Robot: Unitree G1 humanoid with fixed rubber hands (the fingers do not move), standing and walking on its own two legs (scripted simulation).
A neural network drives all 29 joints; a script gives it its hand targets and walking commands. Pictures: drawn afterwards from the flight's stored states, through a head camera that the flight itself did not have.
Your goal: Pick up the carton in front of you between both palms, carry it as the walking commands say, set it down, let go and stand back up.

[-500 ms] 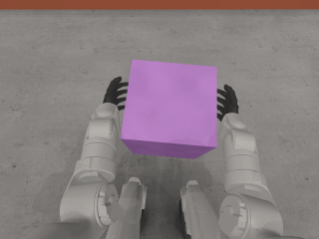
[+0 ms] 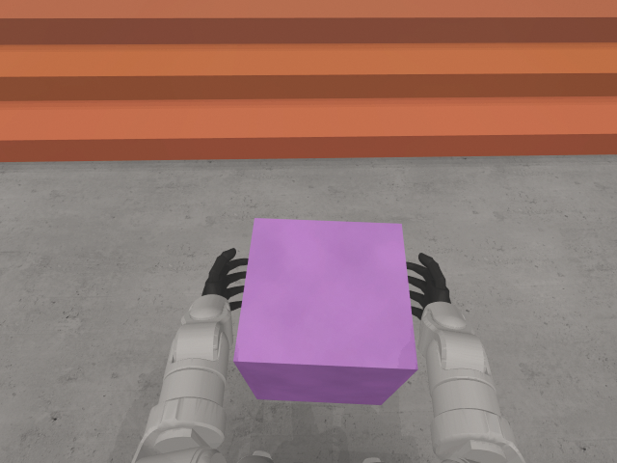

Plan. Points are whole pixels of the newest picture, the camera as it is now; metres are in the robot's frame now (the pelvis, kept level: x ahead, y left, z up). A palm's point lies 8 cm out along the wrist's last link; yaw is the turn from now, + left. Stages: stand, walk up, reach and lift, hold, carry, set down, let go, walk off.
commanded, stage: reach and lift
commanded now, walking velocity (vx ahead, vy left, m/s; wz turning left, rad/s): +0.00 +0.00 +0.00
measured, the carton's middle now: (323, 319) +0.33 +0.00 -0.08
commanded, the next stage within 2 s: hold in 1.18 s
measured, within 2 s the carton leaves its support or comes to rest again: neither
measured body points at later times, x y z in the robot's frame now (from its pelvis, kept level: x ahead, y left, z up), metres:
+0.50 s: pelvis -0.01 +0.00 +0.03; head -0.02 +0.00 +0.48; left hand +0.31 +0.15 +0.04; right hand +0.31 -0.15 +0.05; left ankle +0.03 +0.13 -0.71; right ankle +0.02 -0.13 -0.71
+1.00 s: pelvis +0.02 +0.00 +0.04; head -0.01 +0.01 +0.49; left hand +0.32 +0.15 +0.06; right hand +0.32 -0.15 +0.06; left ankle +0.03 +0.13 -0.71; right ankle +0.02 -0.13 -0.71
